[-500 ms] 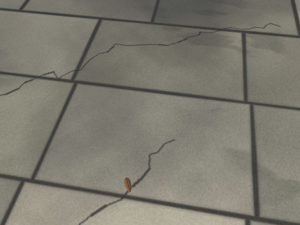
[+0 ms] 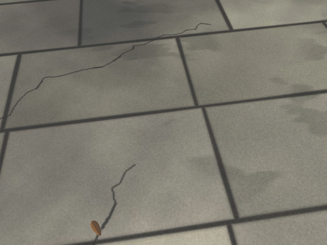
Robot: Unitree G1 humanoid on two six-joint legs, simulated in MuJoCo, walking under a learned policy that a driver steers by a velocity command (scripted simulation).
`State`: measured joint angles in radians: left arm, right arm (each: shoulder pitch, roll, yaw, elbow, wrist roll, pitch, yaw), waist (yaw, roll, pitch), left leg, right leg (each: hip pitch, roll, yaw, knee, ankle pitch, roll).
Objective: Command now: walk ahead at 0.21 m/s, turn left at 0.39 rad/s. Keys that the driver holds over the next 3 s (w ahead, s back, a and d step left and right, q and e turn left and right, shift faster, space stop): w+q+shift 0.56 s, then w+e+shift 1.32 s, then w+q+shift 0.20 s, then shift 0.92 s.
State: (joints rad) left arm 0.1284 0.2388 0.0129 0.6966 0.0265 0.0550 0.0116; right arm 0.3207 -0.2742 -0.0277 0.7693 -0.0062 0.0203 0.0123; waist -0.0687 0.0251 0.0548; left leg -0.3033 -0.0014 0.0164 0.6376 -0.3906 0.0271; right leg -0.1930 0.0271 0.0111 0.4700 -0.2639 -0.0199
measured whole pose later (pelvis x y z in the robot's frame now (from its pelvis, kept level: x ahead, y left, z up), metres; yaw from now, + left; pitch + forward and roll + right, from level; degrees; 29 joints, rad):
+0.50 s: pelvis +0.18 +0.13 -0.04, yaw +24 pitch +2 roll -1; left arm 0.44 0.31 0.06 0.88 0.04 -0.05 0.01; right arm 0.05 -0.33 -0.06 0.63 -0.02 0.02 0.08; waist 0.04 -0.02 0.02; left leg -0.61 0.02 0.12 0.79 -0.29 0.17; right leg 0.21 -0.19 -0.36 0.48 -0.45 0.12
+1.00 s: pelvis +0.54 +0.39 -0.03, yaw +23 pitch +0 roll +1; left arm 0.18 0.27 0.01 0.80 0.00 -0.04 -0.05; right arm 0.45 -0.26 -0.02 0.90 -0.03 -0.09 -0.04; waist 0.02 -0.04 0.03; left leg 0.16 -0.14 0.18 0.73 -0.33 0.01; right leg -0.50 0.10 -0.15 0.60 -0.10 -0.21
